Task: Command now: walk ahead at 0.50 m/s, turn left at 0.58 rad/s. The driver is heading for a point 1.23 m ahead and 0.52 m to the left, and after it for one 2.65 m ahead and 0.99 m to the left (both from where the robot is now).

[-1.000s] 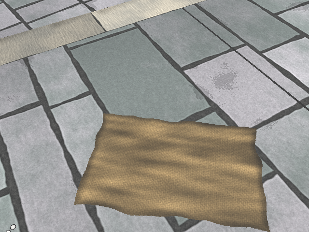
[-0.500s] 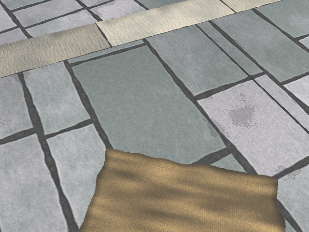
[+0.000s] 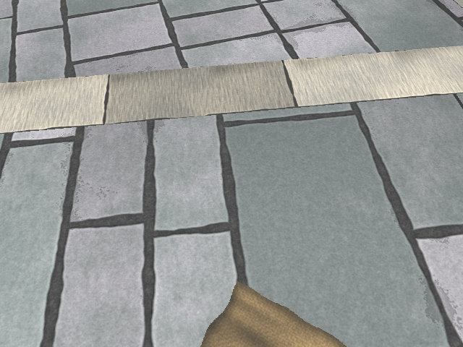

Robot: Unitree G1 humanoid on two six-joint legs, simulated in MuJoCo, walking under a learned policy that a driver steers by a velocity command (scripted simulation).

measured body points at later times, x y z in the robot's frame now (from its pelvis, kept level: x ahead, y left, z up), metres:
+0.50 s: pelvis +0.27 +0.09 +0.00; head +0.30 +0.11 +0.45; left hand +0.34 +0.40 -0.11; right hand +0.44 -0.15 -0.10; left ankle +0.26 +0.15 -0.74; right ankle +0.36 -0.08 -0.67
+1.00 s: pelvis +0.55 +0.14 +0.00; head +0.57 +0.15 +0.45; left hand +0.46 +0.42 -0.11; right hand +0.82 -0.02 -0.10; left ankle +0.49 +0.27 -0.66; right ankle +0.61 +0.05 -0.74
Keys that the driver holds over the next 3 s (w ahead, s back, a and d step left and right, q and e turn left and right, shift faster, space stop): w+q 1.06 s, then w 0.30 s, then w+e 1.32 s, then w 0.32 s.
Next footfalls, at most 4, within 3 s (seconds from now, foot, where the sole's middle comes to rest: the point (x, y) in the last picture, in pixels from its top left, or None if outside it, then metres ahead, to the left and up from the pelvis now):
0.28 left None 0.30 0.16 -0.78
0.78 right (230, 290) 0.65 0.07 -0.78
1.28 left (107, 271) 0.70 0.46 -0.78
1.82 right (123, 175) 1.09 0.48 -0.78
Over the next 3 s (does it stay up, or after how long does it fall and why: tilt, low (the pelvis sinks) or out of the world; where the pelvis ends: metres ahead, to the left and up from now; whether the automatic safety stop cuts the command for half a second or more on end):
stays up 1.54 0.65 -0.01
